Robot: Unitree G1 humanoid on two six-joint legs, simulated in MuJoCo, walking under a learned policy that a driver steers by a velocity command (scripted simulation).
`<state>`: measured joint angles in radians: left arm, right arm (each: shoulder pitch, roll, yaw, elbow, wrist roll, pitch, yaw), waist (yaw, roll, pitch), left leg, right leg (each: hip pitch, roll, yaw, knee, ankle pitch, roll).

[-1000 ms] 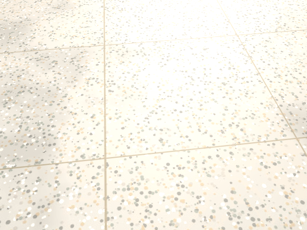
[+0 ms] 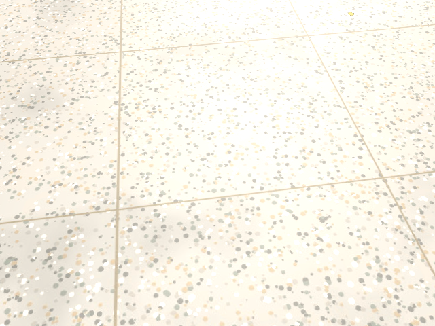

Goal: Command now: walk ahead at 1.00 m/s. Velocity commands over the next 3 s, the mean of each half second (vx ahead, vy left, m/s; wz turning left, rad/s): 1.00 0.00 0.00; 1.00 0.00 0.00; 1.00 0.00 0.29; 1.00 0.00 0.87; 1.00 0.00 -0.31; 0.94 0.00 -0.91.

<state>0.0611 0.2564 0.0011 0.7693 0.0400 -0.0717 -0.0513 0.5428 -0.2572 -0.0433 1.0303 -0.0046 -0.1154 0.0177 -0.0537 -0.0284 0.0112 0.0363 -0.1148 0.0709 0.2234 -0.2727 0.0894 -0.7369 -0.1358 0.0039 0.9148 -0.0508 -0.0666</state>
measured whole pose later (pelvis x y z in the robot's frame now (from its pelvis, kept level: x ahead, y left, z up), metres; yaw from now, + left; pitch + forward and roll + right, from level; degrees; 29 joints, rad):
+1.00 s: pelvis +0.98 -0.01 -0.01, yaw +0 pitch +1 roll +2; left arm -0.03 0.25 -0.01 0.73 0.03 -0.07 -0.06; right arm 0.55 -0.25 -0.04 1.03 0.01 -0.13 0.02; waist -0.09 -0.02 0.02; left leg 0.22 -0.08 0.05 0.06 -0.30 0.06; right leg -0.71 -0.11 -0.05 0.62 0.13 -0.08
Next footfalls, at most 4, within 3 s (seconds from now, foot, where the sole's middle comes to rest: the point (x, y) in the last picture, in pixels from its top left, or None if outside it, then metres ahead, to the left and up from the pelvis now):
0.18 right None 0.40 -0.11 -0.78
0.64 left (193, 229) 0.85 0.08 -0.78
1.10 right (237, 137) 1.30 -0.12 -0.78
1.56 left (195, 77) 1.73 0.05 -0.78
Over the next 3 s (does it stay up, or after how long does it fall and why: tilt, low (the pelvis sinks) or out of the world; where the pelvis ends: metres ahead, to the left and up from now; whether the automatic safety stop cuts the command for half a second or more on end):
stays up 2.76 0.44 -0.01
